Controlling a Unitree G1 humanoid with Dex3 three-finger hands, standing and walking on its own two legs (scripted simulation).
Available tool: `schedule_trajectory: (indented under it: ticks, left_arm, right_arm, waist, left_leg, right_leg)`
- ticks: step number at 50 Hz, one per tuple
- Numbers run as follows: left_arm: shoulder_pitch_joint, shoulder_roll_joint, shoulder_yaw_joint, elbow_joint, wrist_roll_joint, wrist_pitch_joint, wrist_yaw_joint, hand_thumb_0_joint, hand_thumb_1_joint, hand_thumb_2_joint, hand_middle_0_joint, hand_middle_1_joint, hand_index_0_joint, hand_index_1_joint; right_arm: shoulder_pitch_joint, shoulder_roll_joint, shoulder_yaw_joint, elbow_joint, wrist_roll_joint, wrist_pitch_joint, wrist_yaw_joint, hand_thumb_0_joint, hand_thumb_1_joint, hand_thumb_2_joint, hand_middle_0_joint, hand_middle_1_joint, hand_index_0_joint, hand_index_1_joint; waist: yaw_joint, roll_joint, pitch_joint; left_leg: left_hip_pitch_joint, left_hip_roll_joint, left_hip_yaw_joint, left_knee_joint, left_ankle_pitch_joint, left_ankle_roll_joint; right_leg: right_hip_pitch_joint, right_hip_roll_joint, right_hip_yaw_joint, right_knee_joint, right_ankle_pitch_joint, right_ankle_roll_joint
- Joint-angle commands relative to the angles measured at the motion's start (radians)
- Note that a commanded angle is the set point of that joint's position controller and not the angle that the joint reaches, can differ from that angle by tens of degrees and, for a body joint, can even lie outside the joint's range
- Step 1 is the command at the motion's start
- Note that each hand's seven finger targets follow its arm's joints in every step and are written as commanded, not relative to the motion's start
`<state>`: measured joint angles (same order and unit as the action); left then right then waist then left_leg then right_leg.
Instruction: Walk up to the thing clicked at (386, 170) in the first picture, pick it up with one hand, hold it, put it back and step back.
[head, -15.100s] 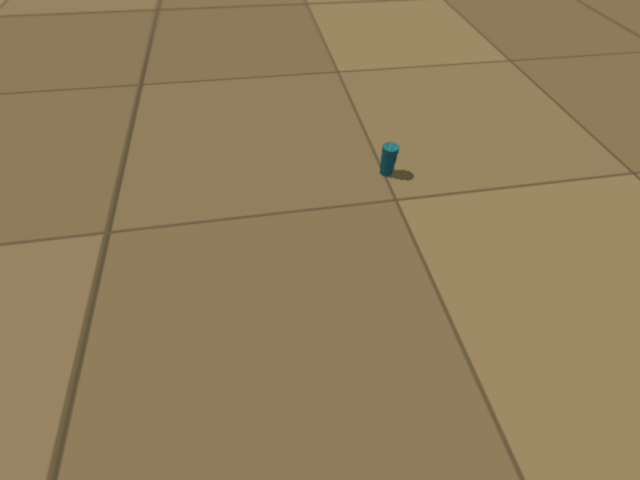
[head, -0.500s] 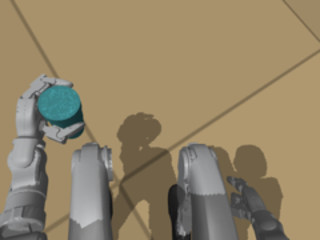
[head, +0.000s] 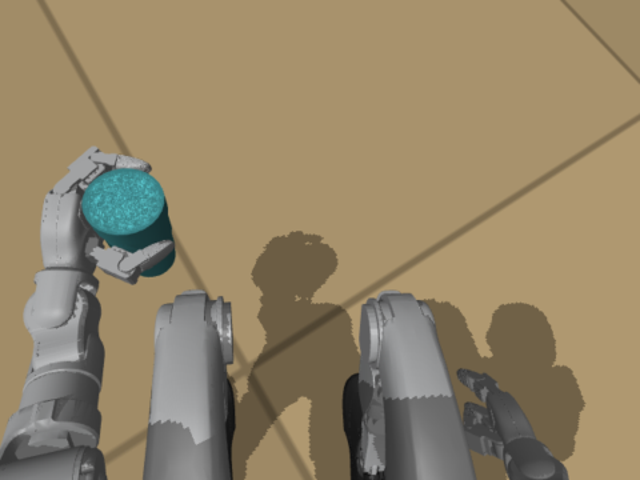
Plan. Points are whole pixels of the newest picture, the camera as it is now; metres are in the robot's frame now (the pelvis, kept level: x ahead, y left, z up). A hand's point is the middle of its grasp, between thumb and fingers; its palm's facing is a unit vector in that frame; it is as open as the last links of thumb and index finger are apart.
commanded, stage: lift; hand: left
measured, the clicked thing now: (140, 232) +0.39 +0.22 -0.06
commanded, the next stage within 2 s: none
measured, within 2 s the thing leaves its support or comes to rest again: neither
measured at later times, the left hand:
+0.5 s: hand (113, 210) +0.39 +0.21 +0.03, palm faces +0.01 -1.00 -0.05, open 10.6 cm
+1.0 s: hand (9, 119) +0.37 +0.21 +0.21, palm faces +0.03 -1.00 -0.04, open 10.6 cm
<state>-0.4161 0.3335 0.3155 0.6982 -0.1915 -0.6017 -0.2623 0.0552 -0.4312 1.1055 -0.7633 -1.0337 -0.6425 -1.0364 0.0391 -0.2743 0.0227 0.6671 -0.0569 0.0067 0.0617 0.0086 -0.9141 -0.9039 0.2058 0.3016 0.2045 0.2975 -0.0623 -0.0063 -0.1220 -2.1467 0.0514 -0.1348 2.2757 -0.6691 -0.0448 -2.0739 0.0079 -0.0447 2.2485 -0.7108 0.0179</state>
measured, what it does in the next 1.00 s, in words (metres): rises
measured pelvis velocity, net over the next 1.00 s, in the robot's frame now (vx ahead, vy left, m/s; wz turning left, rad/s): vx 0.03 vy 0.00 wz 0.05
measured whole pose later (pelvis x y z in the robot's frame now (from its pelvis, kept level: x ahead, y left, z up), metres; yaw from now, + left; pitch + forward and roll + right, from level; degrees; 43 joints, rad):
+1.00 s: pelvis +0.03 +0.00 +0.17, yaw +3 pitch +28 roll -3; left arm -0.11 0.28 0.19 0.17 -0.24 -0.29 -0.19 0.05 -0.42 1.10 -0.75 -1.03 -0.64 -1.03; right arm 0.11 -0.25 -0.02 0.59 0.05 -0.03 -0.03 0.01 -0.92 -0.90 0.20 0.30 0.20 0.30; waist -0.02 0.04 -0.19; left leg -1.60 0.06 -0.08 1.74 -0.64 -0.03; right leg -1.53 -0.01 -0.04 1.71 -0.67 0.01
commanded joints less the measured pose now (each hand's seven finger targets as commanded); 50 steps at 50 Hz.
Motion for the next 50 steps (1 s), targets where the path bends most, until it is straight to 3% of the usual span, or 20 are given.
schedule_trajectory:
  ticks: [1, 2, 4, 9, 11, 13, 17, 18, 21, 30, 31, 33, 35, 37, 38, 41, 46, 48, 49, 50]
  left_arm:
    - [-0.267, 0.174, 0.048, -0.194, -0.026, -0.086, 0.0, 0.0, 0.176, 1.291, -1.319, -1.406, -1.308, -1.434]
    - [-0.293, 0.202, 0.072, -0.223, -0.024, -0.094, 0.004, 0.0, 0.17, 1.297, -1.318, -1.405, -1.307, -1.434]
    - [-0.296, 0.199, 0.061, -0.218, -0.018, -0.094, 0.003, 0.0, 0.179, 1.215, -1.305, -1.413, -1.315, -1.414]
    - [-0.25, 0.199, 0.061, -0.213, -0.02, -0.082, -0.011, 0.0, 0.158, 1.214, -1.27, -1.388, -1.277, -1.394]
    - [-0.261, 0.2, 0.047, -0.27, -0.02, -0.076, -0.019, 0.0, 0.16, 1.202, -1.266, -1.375, -1.273, -1.381]
    - [-0.274, 0.232, 0.065, -0.319, -0.027, -0.068, -0.021, 0.0, 0.159, 1.203, -1.271, -1.38, -1.279, -1.384]
    - [-0.175, 0.185, 0.053, -0.282, -0.047, -0.031, -0.023, 0.0, 0.164, 1.214, -1.271, -1.393, -1.284, -1.393]
    - [-0.22, 0.194, 0.046, -0.344, -0.051, -0.03, -0.024, 0.0, 0.159, 1.208, -1.253, -1.383, -1.268, -1.381]
    - [-0.186, 0.179, 0.024, -0.386, -0.047, -0.006, -0.023, 0.0, 0.153, 1.215, -1.255, -1.387, -1.271, -1.385]
    - [-0.11, 0.172, 0.023, -0.538, -0.075, 0.078, 0.002, 0.0, 0.21, 1.239, -1.26, -1.4, -1.282, -1.393]
    - [-0.081, 0.142, -0.007, -0.535, -0.075, 0.09, 0.003, 0.0, 0.207, 1.234, -1.267, -1.408, -1.292, -1.397]
    - [-0.059, 0.156, 0.004, -0.569, -0.071, 0.11, 0.012, 0.0, 0.208, 1.237, -1.252, -1.398, -1.276, -1.39]
    - [-0.032, 0.139, -0.021, -0.616, -0.067, 0.128, 0.016, 0.0, 0.207, 1.22, -1.25, -1.39, -1.279, -1.376]
    - [-0.008, 0.16, 0.009, -0.645, -0.075, 0.15, 0.029, 0.0, 0.185, 1.199, -1.253, -1.385, -1.283, -1.369]
    - [-0.004, 0.147, -0.012, -0.677, -0.076, 0.156, 0.03, 0.0, 0.183, 1.199, -1.24, -1.374, -1.27, -1.359]
    - [0.027, 0.142, -0.005, -0.715, -0.085, 0.18, 0.044, 0.0, 0.223, 1.213, -1.248, -1.379, -1.275, -1.366]
    - [0.103, 0.119, -0.041, -0.804, -0.078, 0.227, 0.072, 0.0, 0.163, 1.206, -1.246, -1.377, -1.27, -1.368]
    - [0.142, 0.072, -0.083, -0.786, -0.075, 0.246, 0.079, 0.0, 0.141, 1.202, -1.245, -1.379, -1.271, -1.369]
    - [0.086, 0.091, -0.066, -0.825, -0.076, 0.247, 0.089, 0.0, 0.128, 1.192, -1.245, -1.37, -1.269, -1.361]
    - [0.121, 0.081, -0.074, -0.765, -0.068, 0.258, 0.096, 0.0, 0.14, 1.192, -1.244, -1.366, -1.266, -1.359]
  right_arm:
    - [0.074, -0.194, -0.068, -0.079, 0.0, -0.029, -0.016, 0.0, -0.906, -0.904, 0.2, 0.299, 0.199, 0.299]
    - [0.078, -0.195, -0.073, -0.077, -0.002, -0.028, -0.017, 0.0, -0.901, -0.903, 0.2, 0.299, 0.199, 0.299]
    - [0.082, -0.193, -0.072, -0.076, -0.003, -0.027, -0.017, 0.0, -0.929, -0.906, 0.2, 0.3, 0.199, 0.3]
    - [0.079, -0.2, -0.079, -0.079, 0.009, -0.031, -0.022, 0.0, -0.926, -0.906, 0.2, 0.3, 0.199, 0.3]
    - [0.09, -0.2, -0.084, -0.088, 0.013, -0.03, -0.026, 0.0, -0.921, -0.905, 0.2, 0.3, 0.2, 0.3]
    - [0.095, -0.196, -0.086, -0.086, 0.018, -0.033, -0.032, 0.0, -0.92, -0.904, 0.2, 0.3, 0.2, 0.3]
    - [0.089, -0.192, -0.089, -0.1, 0.034, -0.041, -0.039, 0.0, -0.92, -0.903, 0.2, 0.3, 0.2, 0.3]
    - [0.093, -0.189, -0.089, -0.099, 0.035, -0.044, -0.04, 0.0, -0.918, -0.903, 0.2, 0.3, 0.2, 0.3]
    - [0.094, -0.193, -0.095, -0.11, 0.045, -0.046, -0.046, 0.0, -0.919, -0.903, 0.2, 0.3, 0.2, 0.3]
    - [0.1, -0.169, -0.097, -0.137, 0.073, -0.053, -0.064, 0.0, -0.906, -0.899, 0.2, 0.3, 0.2, 0.3]
    - [0.098, -0.167, -0.098, -0.14, 0.075, -0.054, -0.064, 0.0, -0.908, -0.899, 0.2, 0.3, 0.2, 0.3]
    - [0.102, -0.171, -0.102, -0.147, 0.081, -0.056, -0.07, 0.0, -0.908, -0.899, 0.2, 0.3, 0.2, 0.3]
    - [0.098, -0.165, -0.102, -0.159, 0.085, -0.055, -0.072, 0.0, -0.91, -0.898, 0.2, 0.3, 0.2, 0.3]
    - [0.105, -0.162, -0.103, -0.167, 0.093, -0.055, -0.078, 0.0, -0.911, -0.898, 0.2, 0.3, 0.2, 0.3]
    - [0.102, -0.158, -0.101, -0.171, 0.093, -0.056, -0.08, 0.0, -0.909, -0.898, 0.2, 0.3, 0.2, 0.3]
    - [0.097, -0.147, -0.099, -0.182, 0.1, -0.063, -0.086, 0.0, -0.908, -0.898, 0.2, 0.3, 0.2, 0.3]
    - [0.125, -0.132, -0.1, -0.188, 0.105, -0.072, -0.101, 0.0, -0.91, -0.899, 0.2, 0.3, 0.2, 0.3]
    - [0.127, -0.119, -0.091, -0.187, 0.105, -0.079, -0.103, 0.0, -0.91, -0.898, 0.2, 0.3, 0.2, 0.3]
    - [0.126, -0.118, -0.096, -0.188, 0.105, -0.082, -0.107, 0.0, -0.912, -0.899, 0.2, 0.3, 0.2, 0.3]
    - [0.127, -0.11, -0.087, -0.185, 0.107, -0.083, -0.11, 0.0, -0.911, -0.899, 0.2, 0.3, 0.2, 0.3]
  waist:
    - [-0.004, 0.113, -0.597]
    - [0.0, 0.108, -0.622]
    - [0.0, 0.113, -0.627]
    - [0.014, 0.121, -0.626]
    - [0.007, 0.136, -0.671]
    - [0.011, 0.135, -0.677]
    - [0.011, 0.078, -0.638]
    - [0.007, 0.087, -0.655]
    - [0.015, 0.125, -0.668]
    - [0.029, 0.103, -0.66]
    - [0.021, 0.11, -0.66]
    - [0.028, 0.09, -0.644]
    - [0.028, 0.11, -0.646]
    - [0.039, 0.101, -0.67]
    - [0.033, 0.103, -0.661]
    - [0.031, 0.083, -0.63]
    - [0.03, 0.079, -0.662]
    - [0.012, 0.066, -0.609]
    - [0.018, 0.07, -0.582]
    - [0.005, 0.053, -0.543]
  left_leg:
    - [0.42, -0.028, 0.089, -0.265, 0.064, 0.066]
    - [0.426, -0.028, 0.089, -0.265, 0.063, 0.066]
    - [0.426, -0.03, 0.093, -0.27, 0.055, 0.066]
    - [0.464, -0.031, 0.093, -0.305, 0.045, 0.066]
    - [0.5, -0.032, 0.092, -0.316, 0.064, 0.065]
    - [0.498, -0.031, 0.096, -0.324, 0.064, 0.067]
    - [0.481, -0.03, 0.093, -0.353, 0.049, 0.074]
    - [0.493, -0.028, 0.095, -0.354, 0.058, 0.073]
    - [0.573, -0.028, 0.084, -0.4, 0.062, 0.067]
    - [0.659, -0.025, 0.082, -0.499, 0.095, 0.068]
    - [0.681, -0.025, 0.08, -0.51, 0.101, 0.067]
    - [0.711, -0.023, 0.074, -0.541, 0.104, 0.067]
    - [0.751, -0.024, 0.072, -0.576, 0.119, 0.066]
    - [0.807, -0.023, 0.07, -0.604, 0.162, 0.066]
    - [0.814, -0.023, 0.07, -0.619, 0.164, 0.066]
    - [0.842, -0.023, 0.067, -0.675, 0.134, 0.066]
    - [0.985, -0.024, 0.076, -0.746, 0.256, 0.066]
    - [1.006, -0.026, 0.074, -0.783, 0.26, 0.067]
    - [0.997, -0.027, 0.078, -0.799, 0.24, 0.065]
    - [1.007, -0.028, 0.074, -0.829, 0.217, 0.067]
  right_leg:
    - [0.3, 0.026, -0.042, -0.283, 0.129, -0.056]
    - [0.314, 0.026, -0.04, -0.288, 0.126, -0.055]
    - [0.318, 0.025, -0.036, -0.294, 0.116, -0.055]
    - [0.305, 0.023, -0.037, -0.305, 0.105, -0.061]
    - [0.325, 0.022, -0.035, -0.312, 0.125, -0.062]
    - [0.354, 0.019, -0.021, -0.338, 0.121, -0.058]
    - [0.381, 0.018, -0.012, -0.387, 0.096, -0.053]
    - [0.399, 0.017, -0.006, -0.396, 0.105, -0.053]
    - [0.374, 0.015, -0.019, -0.402, 0.121, -0.062]
    - [0.494, 0.011, 0.005, -0.527, 0.143, -0.054]
    - [0.498, 0.012, 0.002, -0.534, 0.151, -0.054]
    - [0.527, 0.009, 0.001, -0.564, 0.157, -0.053]
    - [0.554, 0.008, -0.002, -0.584, 0.175, -0.053]
    - [0.6, 0.008, -0.002, -0.612, 0.213, -0.051]
    - [0.624, 0.007, 0.0, -0.627, 0.216, -0.049]
    - [0.683, 0.006, 0.009, -0.69, 0.193, -0.044]
    - [0.829, 0.005, 0.019, -0.787, 0.311, -0.035]
    - [0.857, 0.007, 0.015, -0.826, 0.326, -0.033]
    - [0.878, 0.006, 0.023, -0.848, 0.311, -0.032]
    - [0.894, 0.005, 0.02, -0.875, 0.293, -0.031]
